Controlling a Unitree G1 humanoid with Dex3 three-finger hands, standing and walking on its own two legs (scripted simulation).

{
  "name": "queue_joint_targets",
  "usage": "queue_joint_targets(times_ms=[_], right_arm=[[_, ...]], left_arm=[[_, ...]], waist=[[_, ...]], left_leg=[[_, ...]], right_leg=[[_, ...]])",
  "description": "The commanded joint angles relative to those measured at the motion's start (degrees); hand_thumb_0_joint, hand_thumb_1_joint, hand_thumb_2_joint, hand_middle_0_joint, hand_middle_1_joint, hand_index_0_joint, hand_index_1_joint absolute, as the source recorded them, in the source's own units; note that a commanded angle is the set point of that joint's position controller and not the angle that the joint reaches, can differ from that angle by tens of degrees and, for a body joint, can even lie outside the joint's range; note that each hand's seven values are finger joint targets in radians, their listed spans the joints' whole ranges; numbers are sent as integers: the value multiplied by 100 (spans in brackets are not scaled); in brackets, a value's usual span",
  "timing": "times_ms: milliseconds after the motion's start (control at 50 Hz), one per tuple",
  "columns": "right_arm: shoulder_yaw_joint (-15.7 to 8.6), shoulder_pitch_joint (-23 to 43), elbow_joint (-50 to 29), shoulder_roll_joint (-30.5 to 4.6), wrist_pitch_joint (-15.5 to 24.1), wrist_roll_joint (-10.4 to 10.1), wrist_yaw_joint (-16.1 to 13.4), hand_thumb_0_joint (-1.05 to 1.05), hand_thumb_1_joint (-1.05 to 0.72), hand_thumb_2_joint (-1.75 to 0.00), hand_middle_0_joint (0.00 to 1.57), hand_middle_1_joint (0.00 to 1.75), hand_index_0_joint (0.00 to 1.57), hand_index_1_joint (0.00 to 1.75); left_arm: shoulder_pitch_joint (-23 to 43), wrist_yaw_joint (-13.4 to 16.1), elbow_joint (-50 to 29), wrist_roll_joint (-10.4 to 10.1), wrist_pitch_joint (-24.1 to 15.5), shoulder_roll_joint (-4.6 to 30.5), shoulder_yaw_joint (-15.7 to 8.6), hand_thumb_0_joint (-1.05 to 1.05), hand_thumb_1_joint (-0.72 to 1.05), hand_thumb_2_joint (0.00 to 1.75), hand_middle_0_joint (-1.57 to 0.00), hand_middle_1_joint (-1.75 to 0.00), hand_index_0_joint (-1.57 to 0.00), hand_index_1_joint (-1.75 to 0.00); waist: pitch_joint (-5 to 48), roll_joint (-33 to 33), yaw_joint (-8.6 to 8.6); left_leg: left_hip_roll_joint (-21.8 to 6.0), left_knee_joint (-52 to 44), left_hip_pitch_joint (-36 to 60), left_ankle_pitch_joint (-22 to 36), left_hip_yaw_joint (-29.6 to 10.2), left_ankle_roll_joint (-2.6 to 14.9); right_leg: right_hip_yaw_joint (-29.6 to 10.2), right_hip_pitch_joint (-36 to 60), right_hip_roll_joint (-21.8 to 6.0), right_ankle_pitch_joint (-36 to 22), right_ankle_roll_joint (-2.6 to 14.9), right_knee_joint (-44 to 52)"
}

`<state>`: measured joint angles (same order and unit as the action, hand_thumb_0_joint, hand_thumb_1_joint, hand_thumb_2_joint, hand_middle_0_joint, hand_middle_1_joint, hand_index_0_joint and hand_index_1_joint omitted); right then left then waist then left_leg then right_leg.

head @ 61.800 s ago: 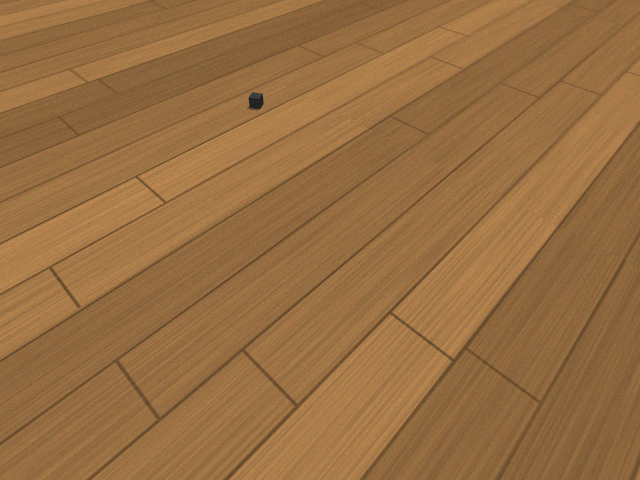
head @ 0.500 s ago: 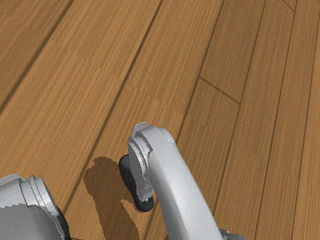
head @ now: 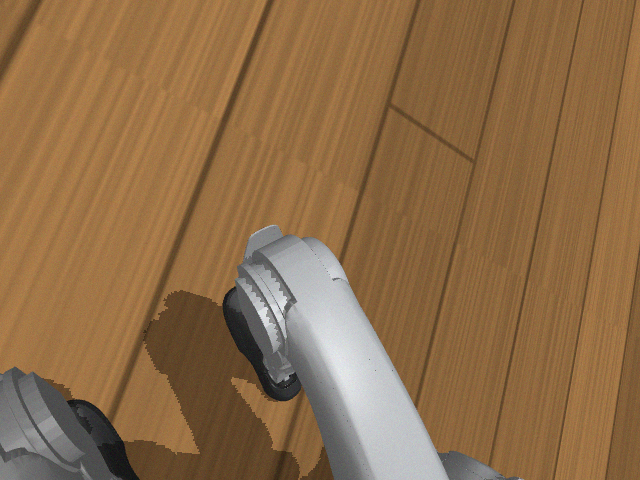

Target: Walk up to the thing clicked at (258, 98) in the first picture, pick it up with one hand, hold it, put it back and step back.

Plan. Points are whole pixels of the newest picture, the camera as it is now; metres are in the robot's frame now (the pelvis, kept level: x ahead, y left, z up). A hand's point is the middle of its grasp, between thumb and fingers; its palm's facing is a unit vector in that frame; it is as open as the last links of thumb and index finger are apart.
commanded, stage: rest palm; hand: left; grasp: from above
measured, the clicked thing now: out of the picture +0.51 +0.29 -0.29
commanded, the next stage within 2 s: close in 1.92 s
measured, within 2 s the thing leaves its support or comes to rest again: neither
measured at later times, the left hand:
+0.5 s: hand out of the picture +0.49 +0.27 -0.25, palm faces +0.01 -0.49 -0.87, open 12.8 cm
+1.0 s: hand out of the picture +0.50 +0.27 -0.25, palm faces +0.02 -0.48 -0.88, open 12.4 cm
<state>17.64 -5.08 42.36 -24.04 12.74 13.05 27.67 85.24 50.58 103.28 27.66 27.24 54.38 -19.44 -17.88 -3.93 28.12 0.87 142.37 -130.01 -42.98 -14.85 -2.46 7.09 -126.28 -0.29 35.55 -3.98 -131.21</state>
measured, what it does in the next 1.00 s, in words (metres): stands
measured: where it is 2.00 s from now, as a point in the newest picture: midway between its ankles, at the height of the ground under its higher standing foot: (199, 418)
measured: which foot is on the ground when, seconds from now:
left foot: down 0.00-1.00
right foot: down 0.00-1.00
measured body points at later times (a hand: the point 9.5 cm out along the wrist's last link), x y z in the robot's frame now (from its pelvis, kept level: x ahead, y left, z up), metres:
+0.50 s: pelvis +0.00 +0.00 +0.00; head +0.32 +0.09 +0.30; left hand +0.49 +0.29 -0.20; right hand -0.03 -0.26 -0.03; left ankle +0.06 +0.13 -0.29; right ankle +0.12 -0.13 -0.29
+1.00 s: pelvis +0.01 +0.00 +0.00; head +0.34 +0.08 +0.29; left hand +0.50 +0.29 -0.20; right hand -0.02 -0.25 -0.05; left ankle +0.06 +0.13 -0.29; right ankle +0.12 -0.13 -0.29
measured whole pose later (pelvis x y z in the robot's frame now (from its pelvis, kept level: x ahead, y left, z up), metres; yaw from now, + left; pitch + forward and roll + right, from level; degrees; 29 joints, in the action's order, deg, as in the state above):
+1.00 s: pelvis +0.01 +0.00 +0.00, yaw -1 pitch +31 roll -15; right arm 18.9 -6.4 36.9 -25.3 10.4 11.6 28.6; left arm 84.1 51.0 101.4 25.5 27.0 56.3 -18.9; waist -17.5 -5.3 28.3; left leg 1.3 144.2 -130.9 -45.0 -16.6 -2.8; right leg 8.5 -126.5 -0.6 37.4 -3.9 -132.1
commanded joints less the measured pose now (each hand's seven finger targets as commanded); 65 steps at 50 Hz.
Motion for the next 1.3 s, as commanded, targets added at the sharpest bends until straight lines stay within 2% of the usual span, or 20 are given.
queue_joint_targets(times_ms=[0,100,120,160,240,280,300,440,520,660,720,860,880,940,960,1000,1060,1160,1200,1280], right_arm=[[-373,-1723,266,-2070,-114,-71,34,0,-90,-90,20,30,20,30],[-346,-1700,279,-2022,-102,-64,36,0,-90,-90,20,30,20,30],[-340,-1676,171,-1989,-91,-50,44,0,-90,-90,20,30,20,30],[-356,-1646,207,-2003,-80,-51,36,0,-90,-90,20,30,20,30],[-386,-1546,56,-2050,-63,-24,54,0,-90,-90,20,30,20,30],[-380,-1646,26,-2086,-78,-49,76,0,-90,-90,20,30,20,30],[-374,-1619,-38,-2080,-87,-57,80,0,-90,-90,20,30,20,30],[-338,-1562,-40,-2124,-157,-39,80,0,-90,-90,20,30,20,30],[-339,-1567,-67,-2135,-224,-74,85,0,-90,-90,20,30,20,30],[-321,-1708,-188,-2170,-291,-56,109,0,-90,-90,20,30,20,30],[-311,-1669,-166,-2189,-284,-90,112,0,-89,-90,20,30,20,30],[-274,-1703,-190,-2161,-351,-124,104,0,-89,-90,20,30,20,30],[-301,-1627,-170,-2135,-340,-105,99,0,-89,-90,20,30,20,30],[-317,-1687,-139,-2149,-319,-137,91,0,-90,-90,20,30,20,30],[-329,-1765,-209,-2152,-318,-141,104,0,-89,-90,20,30,20,30],[-334,-1752,-134,-2199,-320,-152,97,0,-89,-90,20,30,20,30],[-341,-1720,-128,-2224,-317,-146,88,0,-89,-90,20,30,20,30],[-348,-1582,-107,-2208,-302,-147,73,0,-89,-90,20,30,20,30],[-304,-1634,-116,-2130,-339,-154,61,0,-89,-90,20,30,20,30],[-363,-1549,-72,-2190,-343,-167,46,0,-89,-90,20,30,20,30]], left_arm=[[1601,170,-340,211,20,747,205,0,-34,86,-24,-84,-22,-86],[1661,153,-352,387,-9,743,307,0,-32,83,-25,-83,-23,-85],[1580,146,-336,309,-14,638,312,0,-31,83,-25,-84,-24,-86],[1589,164,-342,349,-24,648,345,0,-31,83,-25,-84,-24,-86],[1594,209,-434,124,-75,508,340,0,-32,82,-24,-84,-23,-86],[1622,264,-446,149,-120,579,329,0,-31,81,-26,-81,-24,-83],[1563,269,-469,72,-130,510,350,0,-29,81,-28,-80,-26,-82],[1540,361,-537,5,-134,781,243,0,-30,80,-26,-80,-24,-82],[1514,378,-588,132,-102,944,220,0,-29,79,-26,-80,-25,-81],[1407,356,-614,-82,-99,809,230,0,-25,79,-29,-78,-27,-80],[1464,339,-665,-139,-81,912,185,0,-25,77,-29,-77,-28,-79],[1509,279,-750,14,-77,987,209,0,-20,77,-32,-77,-30,-79],[1513,255,-780,-70,-56,948,183,0,-20,76,-32,-77,-31,-79],[1483,228,-750,-21,-26,891,229,0,-20,77,-32,-77,-30,-79],[1404,227,-728,-95,-20,763,255,0,-20,80,-32,-78,-30,-80],[1482,270,-614,1,-18,870,231,0,-18,78,-34,-77,-32,-79],[1560,228,-672,-98,-16,750,284,0,-19,81,-34,-78,-32,-81],[1571,232,-814,-128,26,883,240,0,-24,78,-29,-77,-27,-79],[1551,246,-768,-2,29,942,264,0,-22,76,-31,-77,-29,-79],[1549,235,-787,60,52,989,226,0,-24,79,-30,-76,-28,-78]], waist=[[4563,2616,730],[4329,2563,700],[4248,2545,730],[4204,2611,724],[4098,2711,758],[4164,2795,744],[4125,2779,738],[4104,2855,705],[4154,2981,672],[4257,2766,774],[4206,2722,731],[4273,2906,742],[4179,2819,753],[4275,2773,769],[4301,2776,783],[4340,2790,782],[4240,2744,811],[4208,2858,736],[4319,2790,712],[4292,2839,693]], left_leg=[[-211,-1442,2447,1532,470,270],[-204,-1479,2196,1313,531,282],[-176,-1468,2245,1395,521,286],[-193,-1503,2326,1331,484,273],[-177,-1464,2589,1292,403,270],[-185,-1479,2587,1321,376,266],[-182,-1447,2669,1366,373,260],[-165,-1419,2679,1380,415,273],[-188,-1457,2643,1374,398,270],[-170,-1301,2525,1686,449,288],[-168,-1266,2436,1581,440,312],[-190,-1342,2514,1527,416,277],[-158,-1324,2452,1486,443,297],[-170,-1300,2395,1532,471,299],[-158,-1271,2489,1640,434,288],[-189,-1339,2505,1597,373,267],[-176,-1312,2476,1574,379,269],[-145,-1347,2539,1475,433,287],[-170,-1323,2417,1449,478,303],[-185,-1371,2469,1480,440,292]], right_leg=[[825,2938,148,-1868,326,976],[823,2882,216,-1701,345,1086],[822,2895,184,-1750,347,1044],[852,2785,204,-1712,376,1056],[898,2582,168,-1629,412,963],[875,2603,164,-1639,429,957],[877,2591,157,-1662,428,944],[892,2720,127,-1728,413,904],[886,2667,137,-1775,430,902],[882,2970,161,-2048,345,877],[897,2906,144,-1953,322,878],[901,2850,164,-1919,382,857],[910,2829,134,-1864,362,850],[893,2877,176,-1930,340,936],[897,2873,175,-1957,354,861],[917,2812,193,-1977,370,886],[921,2808,182,-1947,346,872],[907,2814,152,-1842,319,889],[877,2907,195,-1856,356,952],[884,2825,161,-1891,330,963]])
